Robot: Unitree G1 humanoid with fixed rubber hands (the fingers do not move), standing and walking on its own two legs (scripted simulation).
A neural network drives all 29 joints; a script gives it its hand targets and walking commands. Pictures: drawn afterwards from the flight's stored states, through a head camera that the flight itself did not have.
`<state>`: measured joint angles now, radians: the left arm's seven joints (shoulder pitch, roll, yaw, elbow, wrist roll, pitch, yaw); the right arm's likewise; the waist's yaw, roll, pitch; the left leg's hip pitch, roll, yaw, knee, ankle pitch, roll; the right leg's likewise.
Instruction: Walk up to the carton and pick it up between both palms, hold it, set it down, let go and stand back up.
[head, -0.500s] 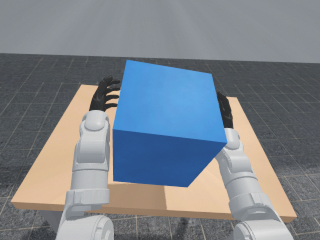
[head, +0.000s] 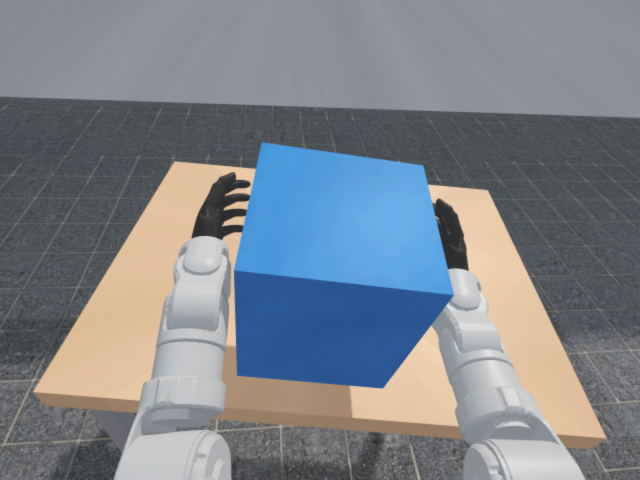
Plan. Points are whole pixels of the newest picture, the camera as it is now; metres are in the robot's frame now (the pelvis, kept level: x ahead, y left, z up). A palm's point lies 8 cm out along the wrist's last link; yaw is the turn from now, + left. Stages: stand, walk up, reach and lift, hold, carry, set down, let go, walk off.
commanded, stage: set down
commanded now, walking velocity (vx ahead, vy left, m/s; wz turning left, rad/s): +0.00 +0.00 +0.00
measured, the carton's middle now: (326, 274) +0.38 +0.01 +0.09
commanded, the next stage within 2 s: none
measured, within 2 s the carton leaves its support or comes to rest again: rests again in 1.50 s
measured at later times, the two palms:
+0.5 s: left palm (217, 253) +0.39 +0.15 +0.11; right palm (440, 270) +0.39 -0.15 +0.10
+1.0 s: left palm (221, 267) +0.39 +0.15 +0.09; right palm (438, 280) +0.39 -0.15 +0.08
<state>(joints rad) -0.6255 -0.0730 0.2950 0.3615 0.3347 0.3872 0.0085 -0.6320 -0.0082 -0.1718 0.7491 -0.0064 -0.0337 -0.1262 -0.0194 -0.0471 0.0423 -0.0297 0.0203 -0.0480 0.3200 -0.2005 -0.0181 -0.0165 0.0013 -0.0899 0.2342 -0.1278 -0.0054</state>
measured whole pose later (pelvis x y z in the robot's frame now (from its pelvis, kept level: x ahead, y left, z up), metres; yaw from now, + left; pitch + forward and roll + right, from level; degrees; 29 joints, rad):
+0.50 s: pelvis +0.01 +0.00 +0.00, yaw -1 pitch -1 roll -1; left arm -0.62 -0.08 0.33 0.51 0.32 0.26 0.03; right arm -0.65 0.01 -0.25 0.85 -0.09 -0.10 -0.10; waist 0.01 -0.03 0.01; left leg -0.09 0.03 -0.04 0.30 -0.19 -0.03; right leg -0.08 0.01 -0.08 0.22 -0.12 -0.01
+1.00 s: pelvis +0.01 +0.00 +0.00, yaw -1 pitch +1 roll -1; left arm -0.60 -0.10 0.36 0.61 0.32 0.14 0.05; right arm -0.64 0.02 -0.32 0.90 -0.17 -0.16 -0.07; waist 0.03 -0.02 0.00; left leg -0.14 0.03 -0.03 0.30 -0.18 -0.03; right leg -0.13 0.01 -0.07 0.22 -0.11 -0.01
